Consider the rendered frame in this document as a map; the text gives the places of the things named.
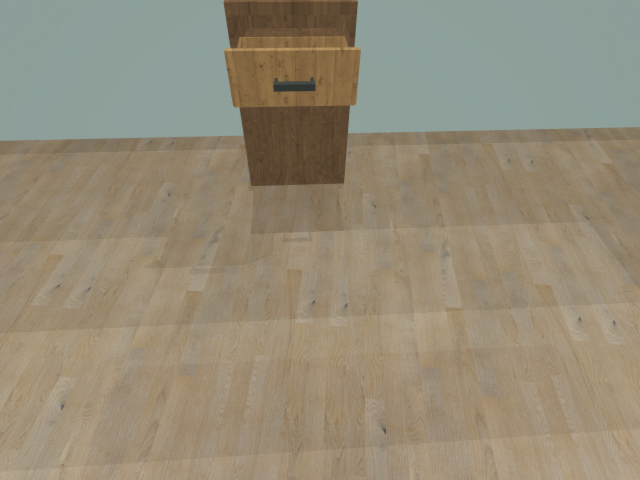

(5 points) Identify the cabinet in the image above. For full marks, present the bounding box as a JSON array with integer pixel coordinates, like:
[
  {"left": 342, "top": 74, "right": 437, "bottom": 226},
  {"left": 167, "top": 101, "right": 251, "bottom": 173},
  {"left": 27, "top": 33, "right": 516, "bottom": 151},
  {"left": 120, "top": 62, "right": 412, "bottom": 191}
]
[{"left": 224, "top": 0, "right": 358, "bottom": 186}]

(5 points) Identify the handle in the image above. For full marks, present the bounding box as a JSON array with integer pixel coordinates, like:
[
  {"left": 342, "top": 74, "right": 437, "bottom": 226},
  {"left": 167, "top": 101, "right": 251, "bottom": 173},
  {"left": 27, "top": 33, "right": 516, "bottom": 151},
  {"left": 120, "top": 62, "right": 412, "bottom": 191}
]
[{"left": 273, "top": 78, "right": 316, "bottom": 92}]

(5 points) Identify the drawer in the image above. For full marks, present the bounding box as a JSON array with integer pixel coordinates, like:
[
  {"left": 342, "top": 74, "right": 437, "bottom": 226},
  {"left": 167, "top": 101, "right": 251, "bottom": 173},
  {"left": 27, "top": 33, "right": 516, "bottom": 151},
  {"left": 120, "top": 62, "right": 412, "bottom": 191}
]
[{"left": 224, "top": 36, "right": 361, "bottom": 107}]

